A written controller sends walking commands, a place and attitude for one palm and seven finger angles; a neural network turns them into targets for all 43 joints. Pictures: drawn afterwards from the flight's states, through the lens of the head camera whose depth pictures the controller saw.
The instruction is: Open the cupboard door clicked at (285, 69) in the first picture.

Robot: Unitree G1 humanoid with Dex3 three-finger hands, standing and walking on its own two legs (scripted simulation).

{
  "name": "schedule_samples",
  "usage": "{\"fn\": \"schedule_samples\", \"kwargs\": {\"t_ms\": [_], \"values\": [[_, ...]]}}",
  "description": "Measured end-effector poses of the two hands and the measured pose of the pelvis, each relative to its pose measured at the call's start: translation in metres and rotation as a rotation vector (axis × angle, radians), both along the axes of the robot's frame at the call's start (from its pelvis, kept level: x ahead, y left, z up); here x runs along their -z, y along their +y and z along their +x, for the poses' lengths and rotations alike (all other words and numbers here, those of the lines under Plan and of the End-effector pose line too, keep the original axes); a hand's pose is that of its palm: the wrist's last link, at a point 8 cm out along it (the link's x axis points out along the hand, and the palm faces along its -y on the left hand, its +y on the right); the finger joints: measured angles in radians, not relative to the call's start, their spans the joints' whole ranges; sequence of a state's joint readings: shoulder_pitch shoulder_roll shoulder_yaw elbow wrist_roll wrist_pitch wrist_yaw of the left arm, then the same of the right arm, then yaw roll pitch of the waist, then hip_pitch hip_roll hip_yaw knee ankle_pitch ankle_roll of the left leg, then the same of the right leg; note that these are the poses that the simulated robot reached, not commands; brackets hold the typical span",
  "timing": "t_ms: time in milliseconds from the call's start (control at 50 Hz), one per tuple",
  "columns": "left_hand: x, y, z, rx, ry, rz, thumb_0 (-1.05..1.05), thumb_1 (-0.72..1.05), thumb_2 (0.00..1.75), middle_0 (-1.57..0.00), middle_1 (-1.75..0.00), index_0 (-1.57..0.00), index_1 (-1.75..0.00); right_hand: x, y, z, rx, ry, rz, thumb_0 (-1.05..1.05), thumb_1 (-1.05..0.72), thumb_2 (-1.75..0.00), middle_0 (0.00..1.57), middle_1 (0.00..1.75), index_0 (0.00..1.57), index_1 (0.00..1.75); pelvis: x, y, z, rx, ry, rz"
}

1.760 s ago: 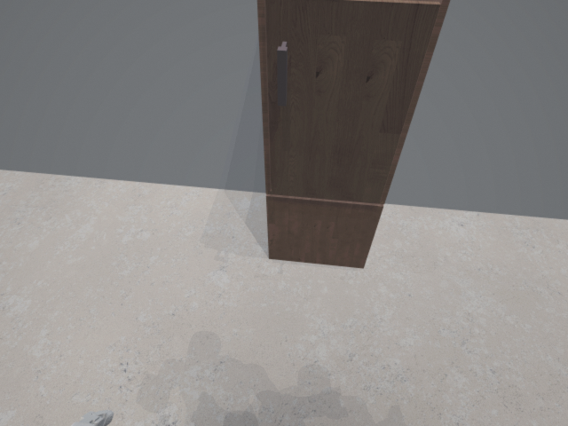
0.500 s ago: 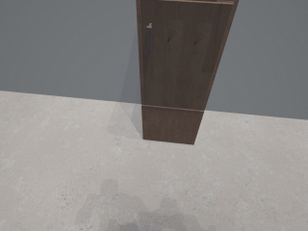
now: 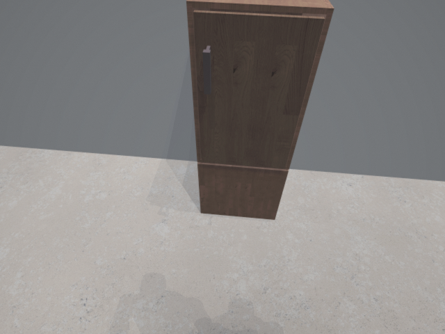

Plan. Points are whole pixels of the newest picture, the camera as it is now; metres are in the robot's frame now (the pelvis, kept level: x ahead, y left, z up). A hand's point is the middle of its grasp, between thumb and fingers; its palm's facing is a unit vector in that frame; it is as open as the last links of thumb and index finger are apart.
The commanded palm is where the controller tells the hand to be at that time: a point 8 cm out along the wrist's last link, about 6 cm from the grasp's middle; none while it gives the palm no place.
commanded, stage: take the last steps up to it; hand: left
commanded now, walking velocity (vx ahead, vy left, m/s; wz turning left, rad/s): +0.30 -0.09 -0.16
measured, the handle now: (208, 70) +0.84 +0.10 +0.09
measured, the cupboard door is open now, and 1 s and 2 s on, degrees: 0 0 0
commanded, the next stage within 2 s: come to a stop and stand still in 0.66 s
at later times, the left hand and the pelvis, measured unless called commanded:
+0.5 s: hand out of the picture +0.01 +0.13 -0.18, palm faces +0.07 -0.99 -0.11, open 7.4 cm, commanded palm none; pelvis +0.15 -0.01 -0.02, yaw -3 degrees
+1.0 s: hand (183, 249) +0.36 +0.13 -0.17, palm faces -0.03 -0.98 -0.22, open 7.3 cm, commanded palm none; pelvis +0.28 -0.04 -0.01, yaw -3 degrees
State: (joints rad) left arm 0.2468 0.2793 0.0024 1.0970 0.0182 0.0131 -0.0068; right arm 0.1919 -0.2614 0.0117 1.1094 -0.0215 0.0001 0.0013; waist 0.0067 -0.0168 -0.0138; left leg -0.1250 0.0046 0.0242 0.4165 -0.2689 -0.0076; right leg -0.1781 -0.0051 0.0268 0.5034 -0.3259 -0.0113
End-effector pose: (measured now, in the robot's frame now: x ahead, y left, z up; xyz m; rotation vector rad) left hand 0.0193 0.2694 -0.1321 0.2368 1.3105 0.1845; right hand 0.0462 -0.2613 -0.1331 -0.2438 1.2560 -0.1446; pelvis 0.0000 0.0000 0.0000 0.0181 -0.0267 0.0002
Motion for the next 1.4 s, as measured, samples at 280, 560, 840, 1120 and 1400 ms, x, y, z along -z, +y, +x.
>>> {"fn": "schedule_samples", "kwargs": {"t_ms": [280,560,840,1120,1400], "values": [[0.005,-0.093,-0.047,-0.136,0.230,-0.113,0.00,0.91,0.90,-0.20,-0.29,-0.20,-0.30,0.017,0.001,0.023,0.068,0.135,0.082,0.01,-0.91,-0.90,0.20,0.30,0.20,0.30,0.003,-0.028,0.069,0.010,0.021,-0.010],[0.033,-0.073,0.048,-0.097,0.328,-0.160,0.01,0.91,0.90,-0.20,-0.30,-0.20,-0.30,0.016,0.041,0.197,0.082,-0.152,0.081,0.00,-0.91,-0.90,0.20,0.30,0.20,0.30,0.022,-0.004,0.170,0.085,0.001,-0.014],[0.007,-0.067,0.309,0.077,-0.143,-0.034,0.01,0.94,0.90,-0.19,-0.29,-0.19,-0.30,0.027,-0.005,0.181,0.193,0.084,0.080,0.00,-0.93,-0.90,0.20,0.30,0.20,0.30,0.013,-0.037,0.252,0.078,0.009,0.009],[0.020,-0.082,0.344,0.023,-0.056,-0.073,0.00,0.93,0.90,-0.20,-0.30,-0.20,-0.30,0.019,0.003,0.230,0.174,0.137,0.069,0.01,-0.91,-0.90,0.20,0.30,0.20,0.30,0.009,-0.037,0.285,0.062,0.014,-0.011],[0.006,-0.086,0.315,0.059,-0.079,0.019,0.00,0.91,0.90,-0.19,-0.29,-0.19,-0.30,0.028,-0.039,0.271,0.136,-0.047,0.076,0.01,-0.91,-0.90,0.20,0.30,0.20,0.30,0.016,-0.056,0.266,0.067,0.020,-0.017]]}}
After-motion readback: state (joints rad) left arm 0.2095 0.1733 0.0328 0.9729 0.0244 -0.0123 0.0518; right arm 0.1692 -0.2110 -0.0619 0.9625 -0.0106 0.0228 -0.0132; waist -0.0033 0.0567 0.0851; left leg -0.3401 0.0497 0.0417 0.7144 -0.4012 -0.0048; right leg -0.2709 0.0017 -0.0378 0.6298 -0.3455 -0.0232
